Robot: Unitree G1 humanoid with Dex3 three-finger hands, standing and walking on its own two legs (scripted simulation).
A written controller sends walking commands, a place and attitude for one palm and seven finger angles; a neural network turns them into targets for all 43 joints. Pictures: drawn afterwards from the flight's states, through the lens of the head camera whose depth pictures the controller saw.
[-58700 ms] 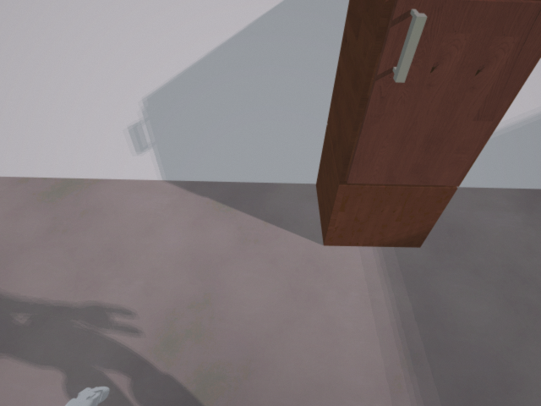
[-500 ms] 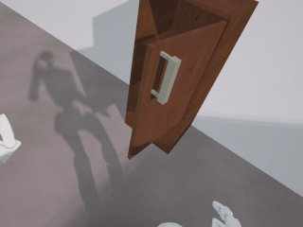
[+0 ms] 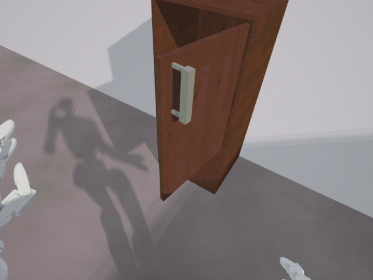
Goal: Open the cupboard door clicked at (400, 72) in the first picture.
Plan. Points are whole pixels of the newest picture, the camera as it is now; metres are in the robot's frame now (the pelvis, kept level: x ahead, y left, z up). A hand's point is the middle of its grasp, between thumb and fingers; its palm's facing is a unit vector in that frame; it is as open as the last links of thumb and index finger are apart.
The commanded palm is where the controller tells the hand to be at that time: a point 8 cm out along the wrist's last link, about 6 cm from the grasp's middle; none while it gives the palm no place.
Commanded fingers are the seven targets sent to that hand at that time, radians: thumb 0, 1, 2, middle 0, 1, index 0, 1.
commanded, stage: let the arm hang, fingers relaxed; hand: left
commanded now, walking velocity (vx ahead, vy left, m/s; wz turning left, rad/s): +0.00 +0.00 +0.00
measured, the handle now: (180, 94) +0.52 +0.05 +0.16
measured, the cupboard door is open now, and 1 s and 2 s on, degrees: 81 81 81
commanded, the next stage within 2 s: look to check the result in 1.20 s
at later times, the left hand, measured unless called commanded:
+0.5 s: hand out of the picture -0.03 +0.18 -0.18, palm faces +0.19 -0.96 -0.19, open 6.9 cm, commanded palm none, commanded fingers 0.00 0.90 0.90 -0.20 -0.30 -0.20 -0.30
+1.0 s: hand out of the picture -0.01 +0.20 -0.16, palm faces +0.17 -0.96 -0.21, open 7.3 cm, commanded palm none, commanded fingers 0.00 0.90 0.90 -0.20 -0.30 -0.20 -0.30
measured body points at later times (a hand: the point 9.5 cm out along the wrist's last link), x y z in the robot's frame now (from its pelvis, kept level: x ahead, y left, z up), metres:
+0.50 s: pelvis +0.00 +0.00 +0.00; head +0.04 +0.03 +0.45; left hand -0.03 +0.23 -0.16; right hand +0.08 -0.24 -0.13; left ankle -0.04 +0.14 -0.72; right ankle -0.05 -0.10 -0.71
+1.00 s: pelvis -0.01 +0.02 +0.02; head -0.01 +0.01 +0.47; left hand -0.02 +0.25 -0.14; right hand +0.02 -0.20 -0.15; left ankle -0.04 +0.14 -0.72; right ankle -0.03 -0.11 -0.72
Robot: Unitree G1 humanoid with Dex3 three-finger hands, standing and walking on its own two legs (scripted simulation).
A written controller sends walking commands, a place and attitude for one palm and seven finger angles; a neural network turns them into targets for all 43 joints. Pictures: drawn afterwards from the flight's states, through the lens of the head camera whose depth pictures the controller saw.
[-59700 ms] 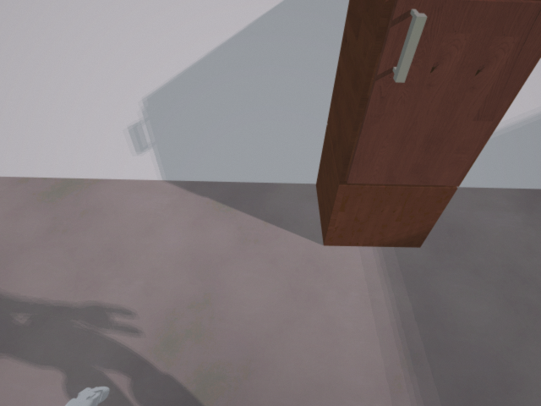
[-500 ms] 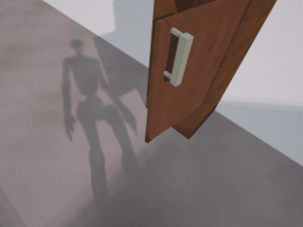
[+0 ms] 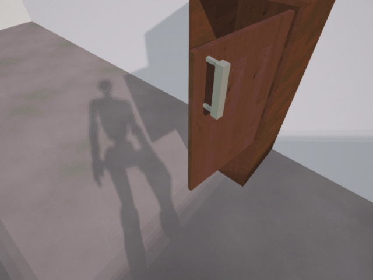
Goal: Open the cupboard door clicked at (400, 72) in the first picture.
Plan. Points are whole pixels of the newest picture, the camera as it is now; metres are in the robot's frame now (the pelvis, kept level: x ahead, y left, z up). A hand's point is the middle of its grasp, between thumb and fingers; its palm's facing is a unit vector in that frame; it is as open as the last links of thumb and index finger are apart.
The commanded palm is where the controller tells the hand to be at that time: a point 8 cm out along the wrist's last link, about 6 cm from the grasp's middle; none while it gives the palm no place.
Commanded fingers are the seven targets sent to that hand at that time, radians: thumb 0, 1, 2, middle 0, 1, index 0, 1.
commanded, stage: let the arm hang, fingers relaxed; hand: left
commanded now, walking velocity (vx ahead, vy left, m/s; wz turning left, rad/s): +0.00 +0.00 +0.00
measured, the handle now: (213, 88) +0.53 -0.04 +0.15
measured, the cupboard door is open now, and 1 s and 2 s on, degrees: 81 81 81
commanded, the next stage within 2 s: look to check the result in 0.20 s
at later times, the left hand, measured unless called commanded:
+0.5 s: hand out of the picture -0.06 +0.18 -0.18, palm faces +0.04 -0.99 -0.16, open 7.4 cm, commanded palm none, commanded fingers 0.00 0.90 0.90 -0.20 -0.30 -0.20 -0.30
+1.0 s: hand out of the picture -0.04 +0.18 -0.18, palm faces +0.04 -0.98 -0.18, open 7.4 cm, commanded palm none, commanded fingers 0.00 0.90 0.90 -0.20 -0.30 -0.20 -0.30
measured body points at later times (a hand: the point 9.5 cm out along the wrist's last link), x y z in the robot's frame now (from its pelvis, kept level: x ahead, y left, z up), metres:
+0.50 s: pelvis -0.03 +0.02 +0.00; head -0.01 +0.02 +0.45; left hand -0.06 +0.23 -0.16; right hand -0.05 -0.19 -0.17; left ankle -0.01 +0.13 -0.74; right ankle -0.04 -0.12 -0.74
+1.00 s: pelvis -0.03 +0.02 +0.00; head -0.01 +0.01 +0.45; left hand -0.04 +0.23 -0.16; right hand -0.05 -0.19 -0.17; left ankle -0.01 +0.13 -0.74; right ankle -0.04 -0.12 -0.74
